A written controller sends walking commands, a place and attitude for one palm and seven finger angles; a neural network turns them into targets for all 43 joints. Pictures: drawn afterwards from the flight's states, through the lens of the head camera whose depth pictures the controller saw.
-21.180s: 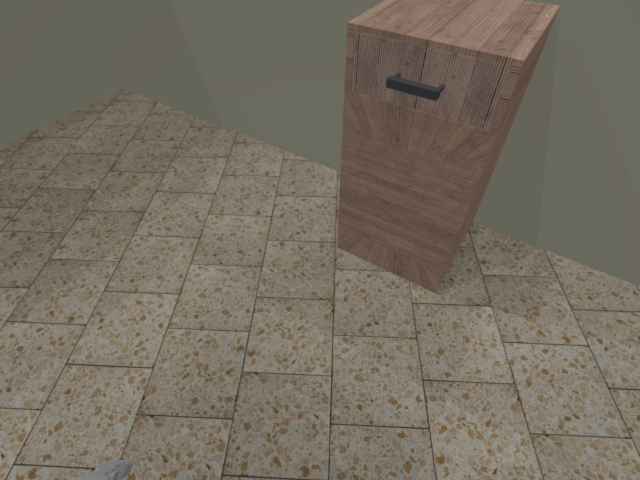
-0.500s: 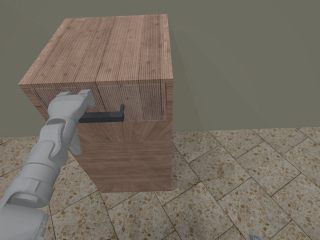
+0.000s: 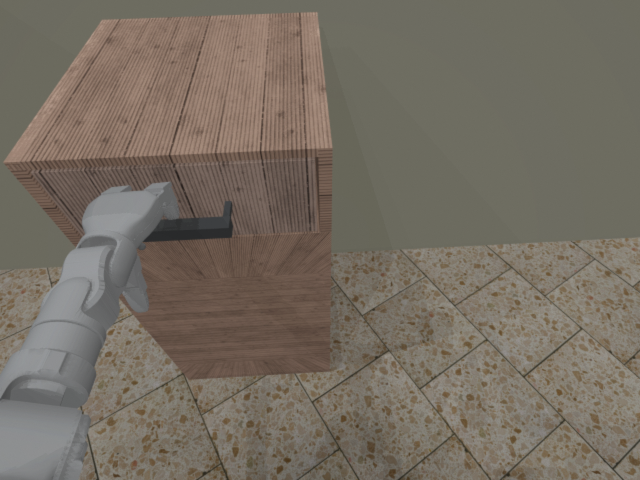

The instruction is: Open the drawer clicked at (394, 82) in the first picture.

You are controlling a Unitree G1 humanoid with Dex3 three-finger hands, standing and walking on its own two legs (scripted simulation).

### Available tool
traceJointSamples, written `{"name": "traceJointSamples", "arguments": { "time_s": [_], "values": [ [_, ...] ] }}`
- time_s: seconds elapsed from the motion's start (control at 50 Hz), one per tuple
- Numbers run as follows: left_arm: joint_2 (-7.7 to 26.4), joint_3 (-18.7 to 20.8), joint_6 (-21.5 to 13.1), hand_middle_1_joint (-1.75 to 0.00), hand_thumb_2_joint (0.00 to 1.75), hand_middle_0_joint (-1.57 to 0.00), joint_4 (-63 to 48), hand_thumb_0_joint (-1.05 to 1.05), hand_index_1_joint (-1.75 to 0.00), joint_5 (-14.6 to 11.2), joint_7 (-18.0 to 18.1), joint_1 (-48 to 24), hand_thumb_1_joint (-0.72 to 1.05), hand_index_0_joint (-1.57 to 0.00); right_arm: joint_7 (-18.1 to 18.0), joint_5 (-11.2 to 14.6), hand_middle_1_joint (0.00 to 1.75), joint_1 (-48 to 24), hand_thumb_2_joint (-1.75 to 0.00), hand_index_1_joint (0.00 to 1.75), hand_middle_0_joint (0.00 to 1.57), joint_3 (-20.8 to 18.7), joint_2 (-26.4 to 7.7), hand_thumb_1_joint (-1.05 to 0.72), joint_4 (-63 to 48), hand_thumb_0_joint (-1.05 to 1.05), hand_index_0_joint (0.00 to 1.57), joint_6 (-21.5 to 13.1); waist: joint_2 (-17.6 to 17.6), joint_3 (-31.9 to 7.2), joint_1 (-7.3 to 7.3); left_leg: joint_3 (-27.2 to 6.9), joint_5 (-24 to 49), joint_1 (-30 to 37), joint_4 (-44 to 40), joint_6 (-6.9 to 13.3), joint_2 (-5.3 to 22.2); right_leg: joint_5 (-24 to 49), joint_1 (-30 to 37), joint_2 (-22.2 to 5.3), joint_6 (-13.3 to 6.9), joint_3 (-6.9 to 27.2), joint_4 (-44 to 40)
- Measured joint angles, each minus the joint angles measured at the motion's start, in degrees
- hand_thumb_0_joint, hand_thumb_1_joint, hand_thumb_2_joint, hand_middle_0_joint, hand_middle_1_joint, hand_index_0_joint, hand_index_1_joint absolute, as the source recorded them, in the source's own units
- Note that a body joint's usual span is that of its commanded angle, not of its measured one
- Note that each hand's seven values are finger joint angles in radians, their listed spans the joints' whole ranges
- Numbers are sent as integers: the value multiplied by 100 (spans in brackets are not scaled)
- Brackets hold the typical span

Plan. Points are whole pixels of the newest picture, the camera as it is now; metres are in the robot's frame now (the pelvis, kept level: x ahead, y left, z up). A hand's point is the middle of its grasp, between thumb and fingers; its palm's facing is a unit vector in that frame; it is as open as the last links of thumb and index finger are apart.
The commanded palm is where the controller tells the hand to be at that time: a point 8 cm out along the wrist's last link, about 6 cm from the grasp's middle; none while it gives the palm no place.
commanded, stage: lower the fingers behind the handle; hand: left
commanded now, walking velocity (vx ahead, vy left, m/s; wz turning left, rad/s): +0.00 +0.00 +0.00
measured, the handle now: (186, 219) +0.47 +0.23 +0.03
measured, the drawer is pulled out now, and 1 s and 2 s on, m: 0.00 0.00 0.00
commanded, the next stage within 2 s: close the thumb around the handle in 1.38 s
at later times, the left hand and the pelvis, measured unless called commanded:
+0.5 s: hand (142, 243) +0.42 +0.27 +0.04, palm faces -0.03 -0.04 -1.00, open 13.8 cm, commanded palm +0.40 +0.27 +0.10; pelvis +0.00 +0.01 -0.01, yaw +0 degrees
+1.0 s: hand (154, 257) +0.42 +0.27 +0.01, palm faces -0.04 -0.04 -1.00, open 13.9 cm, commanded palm +0.40 +0.26 +0.07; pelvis -0.01 +0.01 -0.02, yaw -1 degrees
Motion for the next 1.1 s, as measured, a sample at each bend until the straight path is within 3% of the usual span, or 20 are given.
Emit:
{"name": "traceJointSamples", "arguments": {
  "time_s": [0.06,0.12,0.2,0.3,0.46,0.66,1.1],
  "values": [
    [116,238,-548,-121,30,-32,-298,0,-121,127,222,120,-48,-33,-32,-68,29,41,-89,30,20,-136,-17,-90,16,1,20,-60,-37,5,27,-23,-59,-171,156,-6,14,-35,-140,16,-8,-29,99],
    [137,313,-757,-121,30,-32,-414,0,-121,119,611,111,-48,-32,14,-86,29,53,-89,30,20,-262,-63,-90,87,1,20,-108,-11,-47,71,-34,-123,-372,324,2,5,-90,-320,10,6,-50,236],
    [30,289,-457,-121,30,-31,-116,0,-120,106,944,-6,-49,-32,141,-71,29,-6,-89,30,20,-275,-107,-91,163,1,20,-96,33,-121,91,-1,-160,-563,440,28,-12,-131,-524,-9,35,-24,369],
    [-113,63,-38,-121,30,-32,300,0,-120,208,926,-122,-49,-32,194,-57,29,-33,-89,30,20,-205,-32,-91,107,1,20,-58,44,-139,20,12,-158,-666,476,57,-23,-127,-624,-20,60,-15,398],
    [-104,245,-303,-122,30,-34,339,0,-120,317,1118,-82,-48,-32,127,-107,29,67,-89,30,20,-159,126,-90,85,1,20,-89,-2,-195,-73,33,-238,-752,600,79,-11,-171,-692,-6,82,2,470],
    [-316,45,-2,-121,30,-32,546,0,-121,363,1322,-189,-49,-32,253,-115,29,148,-89,30,20,-179,77,-90,137,1,20,-42,51,-250,-56,61,-276,-900,715,116,-27,-200,-837,-23,120,23,574],
    [-267,174,-114,-120,30,-31,846,0,-120,536,1709,-235,-49,-31,212,-161,29,165,-89,30,20,-220,59,-90,115,1,20,-108,3,-311,-130,42,-375,-1308,1024,65,46,-274,-1236,52,68,-11,847]
  ]
}}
